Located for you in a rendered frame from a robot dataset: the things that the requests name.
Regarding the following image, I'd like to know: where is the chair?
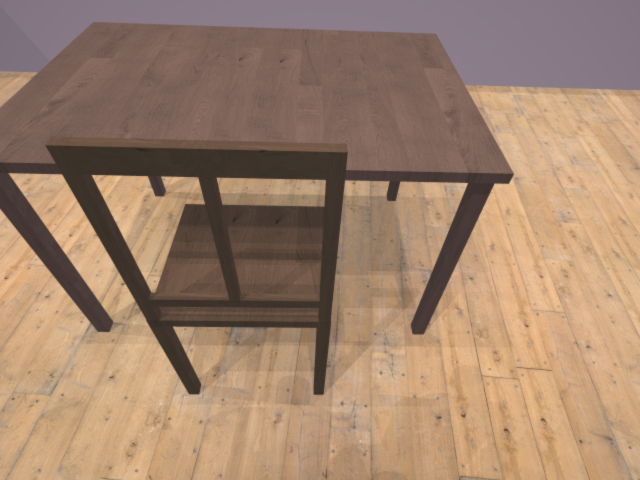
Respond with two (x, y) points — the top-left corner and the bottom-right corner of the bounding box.
(45, 137), (348, 395)

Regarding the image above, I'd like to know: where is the table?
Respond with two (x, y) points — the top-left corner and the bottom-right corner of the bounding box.
(0, 22), (514, 335)

